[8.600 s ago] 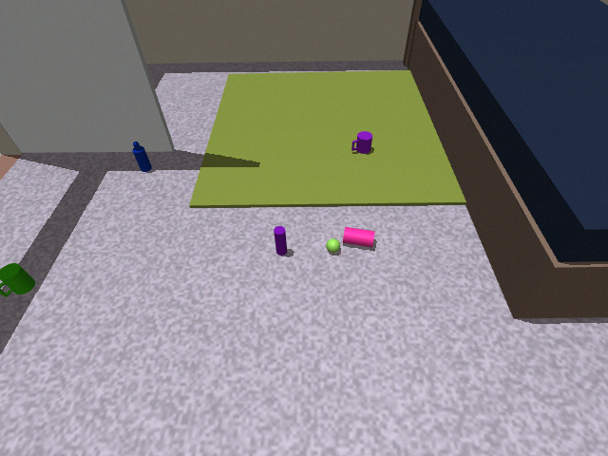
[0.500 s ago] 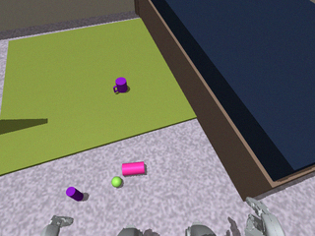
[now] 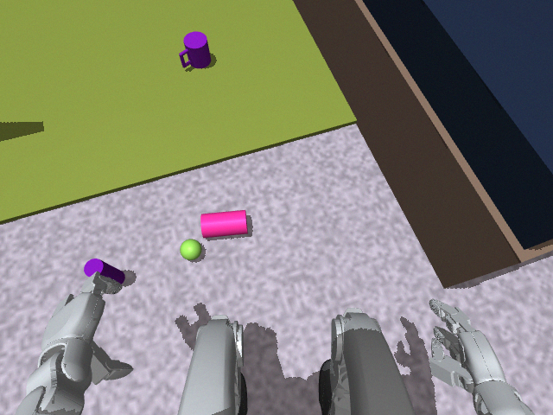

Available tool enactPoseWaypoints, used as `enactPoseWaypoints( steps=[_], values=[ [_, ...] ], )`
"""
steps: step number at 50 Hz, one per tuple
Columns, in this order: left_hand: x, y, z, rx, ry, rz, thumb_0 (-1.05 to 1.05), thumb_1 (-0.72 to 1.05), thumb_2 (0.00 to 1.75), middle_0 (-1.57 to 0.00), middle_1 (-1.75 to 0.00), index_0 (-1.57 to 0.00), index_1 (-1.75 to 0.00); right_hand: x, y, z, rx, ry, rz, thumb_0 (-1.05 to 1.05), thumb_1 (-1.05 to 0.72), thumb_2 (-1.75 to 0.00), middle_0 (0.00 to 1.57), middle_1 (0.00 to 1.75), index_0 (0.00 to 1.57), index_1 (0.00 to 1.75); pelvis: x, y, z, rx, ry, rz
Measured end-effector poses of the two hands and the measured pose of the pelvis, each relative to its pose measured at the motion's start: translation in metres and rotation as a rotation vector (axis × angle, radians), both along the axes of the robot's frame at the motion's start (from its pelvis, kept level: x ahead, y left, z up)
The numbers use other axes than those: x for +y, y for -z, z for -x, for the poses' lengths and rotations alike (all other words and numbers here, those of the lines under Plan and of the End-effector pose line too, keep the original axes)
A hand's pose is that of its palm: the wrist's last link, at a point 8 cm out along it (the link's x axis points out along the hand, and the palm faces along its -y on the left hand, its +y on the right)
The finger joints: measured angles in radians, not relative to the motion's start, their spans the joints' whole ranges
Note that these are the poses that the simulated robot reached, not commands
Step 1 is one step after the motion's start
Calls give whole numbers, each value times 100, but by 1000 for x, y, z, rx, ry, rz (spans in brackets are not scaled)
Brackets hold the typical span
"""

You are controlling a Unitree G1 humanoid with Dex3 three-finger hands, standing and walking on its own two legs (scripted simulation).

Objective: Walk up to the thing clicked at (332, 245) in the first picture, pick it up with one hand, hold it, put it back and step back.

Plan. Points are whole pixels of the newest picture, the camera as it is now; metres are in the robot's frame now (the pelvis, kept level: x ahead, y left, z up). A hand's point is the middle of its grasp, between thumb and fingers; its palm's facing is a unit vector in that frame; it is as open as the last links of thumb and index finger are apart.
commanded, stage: rise first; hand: left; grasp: from above
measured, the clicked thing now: (190, 249) +0.49 +0.25 -0.52
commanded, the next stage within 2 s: none
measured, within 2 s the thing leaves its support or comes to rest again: neither
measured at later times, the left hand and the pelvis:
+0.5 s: hand (138, 285) +0.35 +0.30 -0.30, palm faces -0.48 -0.14 -0.87, open 14.1 cm; pelvis -0.05 +0.01 -0.15, yaw -3 degrees
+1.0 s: hand (152, 268) +0.40 +0.30 -0.36, palm faces -0.46 -0.01 -0.89, open 14.0 cm; pelvis -0.05 +0.01 -0.20, yaw -4 degrees
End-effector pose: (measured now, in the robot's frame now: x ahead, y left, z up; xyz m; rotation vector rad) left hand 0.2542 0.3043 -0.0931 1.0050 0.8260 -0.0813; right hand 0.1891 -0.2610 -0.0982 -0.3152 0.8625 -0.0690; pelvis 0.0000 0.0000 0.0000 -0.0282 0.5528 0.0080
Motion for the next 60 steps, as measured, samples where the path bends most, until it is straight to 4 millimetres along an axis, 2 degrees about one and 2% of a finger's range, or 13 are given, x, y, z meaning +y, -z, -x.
enactPoseWaypoints(
  steps=[6,10,14,18,24,31,41,60],
  values=[
    [4,47,-32,-36,129,-101,0,-52,99,-8,-109,-8,-108,-8,67,38,120,25,3,1,-87,-88,20,30,20,30,-1,50,19,44,4,7],
    [6,75,-52,-51,214,-151,0,-52,100,-8,-108,-8,-107,-10,105,70,208,41,6,1,-88,-89,20,30,20,30,-1,80,31,55,5,13],
    [5,100,-69,-73,291,-186,0,-52,100,-8,-107,-9,-106,-11,132,102,290,65,13,1,-89,-89,20,30,20,30,0,105,40,55,9,25],
    [2,121,-84,-96,359,-214,0,-53,101,-9,-106,-8,-105,-11,149,130,359,92,27,1,-90,-89,20,30,20,30,2,125,46,51,12,36],
    [0,145,-104,-119,440,-260,0,-53,103,-9,-102,-8,-103,-12,162,161,449,129,51,1,-90,-90,20,30,20,30,7,145,49,48,13,53],
    [1,168,-123,-121,497,-302,0,-53,103,-11,-98,-9,-99,-13,169,179,506,145,80,1,-90,-90,20,30,20,30,11,163,49,50,13,69],
    [-5,192,-140,-138,577,-331,0,-51,101,-11,-97,-10,-97,-12,181,185,550,128,96,0,-91,-90,20,30,20,30,13,183,47,52,13,79],
    [-11,228,-165,-133,554,-353,0,-50,97,-11,-101,-12,-100,-8,204,191,598,91,86,0,-91,-90,20,30,20,30,11,205,41,66,22,81]
  ],
)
